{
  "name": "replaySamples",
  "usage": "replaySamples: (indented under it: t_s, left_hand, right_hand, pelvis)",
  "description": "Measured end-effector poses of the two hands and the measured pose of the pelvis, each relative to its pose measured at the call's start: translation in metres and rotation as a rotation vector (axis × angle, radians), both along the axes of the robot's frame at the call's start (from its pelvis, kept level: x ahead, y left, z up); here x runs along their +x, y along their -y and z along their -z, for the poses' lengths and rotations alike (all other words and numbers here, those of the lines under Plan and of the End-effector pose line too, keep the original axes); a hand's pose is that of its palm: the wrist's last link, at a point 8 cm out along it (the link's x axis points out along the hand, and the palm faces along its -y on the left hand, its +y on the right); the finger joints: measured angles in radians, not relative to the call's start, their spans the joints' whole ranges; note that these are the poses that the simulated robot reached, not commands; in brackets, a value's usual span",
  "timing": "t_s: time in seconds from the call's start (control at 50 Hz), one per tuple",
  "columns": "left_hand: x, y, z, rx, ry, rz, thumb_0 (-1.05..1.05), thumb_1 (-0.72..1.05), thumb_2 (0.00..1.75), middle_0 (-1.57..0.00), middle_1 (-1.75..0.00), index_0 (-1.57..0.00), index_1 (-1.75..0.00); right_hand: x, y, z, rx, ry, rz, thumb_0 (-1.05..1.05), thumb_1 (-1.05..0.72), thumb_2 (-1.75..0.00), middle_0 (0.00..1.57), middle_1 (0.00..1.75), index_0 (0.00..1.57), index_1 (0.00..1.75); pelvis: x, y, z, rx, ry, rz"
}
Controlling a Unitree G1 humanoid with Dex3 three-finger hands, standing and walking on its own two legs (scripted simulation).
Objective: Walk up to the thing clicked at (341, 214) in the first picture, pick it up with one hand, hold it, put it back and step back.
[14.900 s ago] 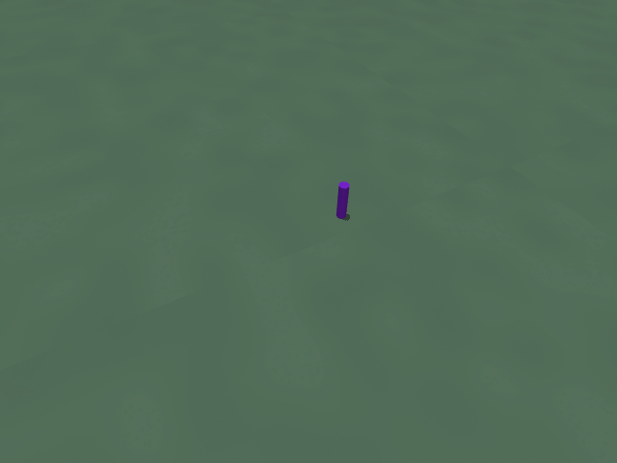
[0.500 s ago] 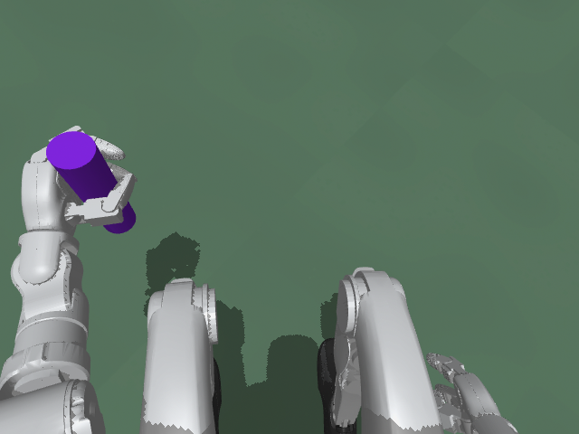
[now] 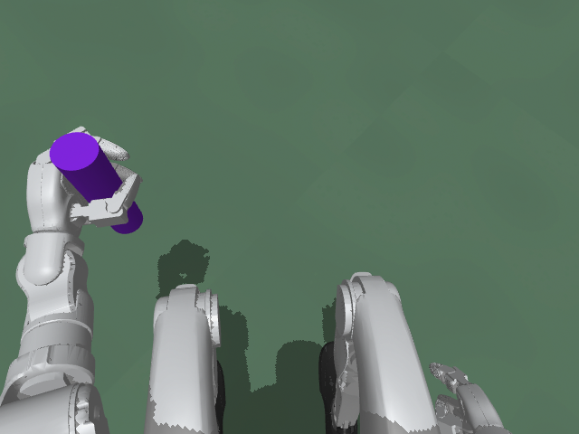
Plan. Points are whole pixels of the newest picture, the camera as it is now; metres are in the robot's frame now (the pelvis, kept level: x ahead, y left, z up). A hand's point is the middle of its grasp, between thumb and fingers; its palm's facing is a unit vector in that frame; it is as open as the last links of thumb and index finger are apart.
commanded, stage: lift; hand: left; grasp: from the side
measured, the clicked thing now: (105, 191) +0.44 +0.23 -0.03
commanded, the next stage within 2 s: hold in 1.82 s
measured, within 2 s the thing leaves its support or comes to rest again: neither
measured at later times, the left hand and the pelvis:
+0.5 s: hand (57, 152) +0.40 +0.21 +0.13, palm faces +0.06 -1.00 -0.04, open 6.2 cm; pelvis +0.02 +0.00 +0.11, yaw +1 degrees
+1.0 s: hand out of the picture +0.39 +0.20 +0.28, palm faces +0.08 -1.00 -0.03, open 6.2 cm; pelvis +0.05 +0.01 +0.24, yaw +2 degrees
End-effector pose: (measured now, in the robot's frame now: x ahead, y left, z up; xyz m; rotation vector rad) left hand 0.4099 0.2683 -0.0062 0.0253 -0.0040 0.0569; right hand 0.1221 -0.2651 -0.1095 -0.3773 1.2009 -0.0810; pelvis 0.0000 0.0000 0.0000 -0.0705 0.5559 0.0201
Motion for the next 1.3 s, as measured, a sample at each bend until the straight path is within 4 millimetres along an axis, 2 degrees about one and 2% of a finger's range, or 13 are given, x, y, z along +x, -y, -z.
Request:
replaySamples:
  t_s: [0.16, 0.32, 0.58, 0.7, 0.84, 1.02, 1.3]
  left_hand:
    - [-0.009, 0.000, -0.033, 0.006, 0.002, 0.002, 0.01, 0.11, 1.06, -0.99, -1.03, -0.92, -1.07]
    - [-0.019, 0.004, -0.078, 0.007, 0.002, 0.000, 0.01, 0.12, 1.05, -0.99, -1.03, -0.92, -1.08]
    - [-0.039, 0.010, -0.170, 0.020, -0.019, -0.022, 0.01, 0.12, 1.04, -0.99, -1.03, -0.91, -1.07]
    - [-0.045, 0.012, -0.215, 0.016, -0.023, -0.037, 0.01, 0.12, 1.05, -0.99, -1.03, -0.91, -1.07]
    - [-0.048, 0.012, -0.256, 0.011, -0.032, -0.043, 0.01, 0.12, 1.05, -0.99, -1.03, -0.92, -1.07]
    - [-0.046, 0.016, -0.294, 0.001, -0.032, -0.028, 0.01, 0.12, 1.05, -0.99, -1.03, -0.92, -1.07]
    - [-0.046, 0.021, -0.335, -0.006, -0.020, -0.028, 0.01, 0.12, 1.06, -0.99, -1.03, -0.92, -1.07]
  right_hand:
    - [0.016, -0.003, -0.024, 0.014, 0.048, 0.013, 0.01, -0.90, -0.89, 0.21, 0.30, 0.21, 0.29]
    - [0.040, -0.010, -0.060, 0.027, 0.120, 0.021, 0.01, -0.89, -0.89, 0.21, 0.30, 0.21, 0.29]
    - [0.075, -0.024, -0.139, 0.057, 0.238, 0.033, 0.01, -0.89, -0.88, 0.21, 0.30, 0.21, 0.29]
    - [0.080, -0.030, -0.181, 0.070, 0.276, 0.045, 0.01, -0.89, -0.88, 0.21, 0.30, 0.21, 0.30]
    - [0.080, -0.030, -0.225, 0.069, 0.299, 0.056, 0.01, -0.88, -0.88, 0.21, 0.30, 0.21, 0.30]
    - [0.076, -0.028, -0.264, 0.059, 0.301, 0.062, 0.01, -0.88, -0.88, 0.21, 0.30, 0.21, 0.30]
    - [0.081, -0.033, -0.299, 0.083, 0.299, 0.055, 0.01, -0.88, -0.89, 0.21, 0.30, 0.20, 0.30]
  pelvis:
    - [0.003, 0.000, -0.025, 0.003, -0.009, -0.002]
    - [0.008, -0.001, -0.060, 0.002, -0.006, -0.006]
    - [0.021, -0.004, -0.132, 0.006, 0.053, -0.014]
    - [0.029, -0.005, -0.169, 0.010, 0.099, -0.019]
    - [0.039, -0.005, -0.208, 0.015, 0.156, -0.026]
    - [0.050, -0.007, -0.245, 0.021, 0.219, -0.027]
    - [0.062, -0.006, -0.283, 0.035, 0.291, -0.025]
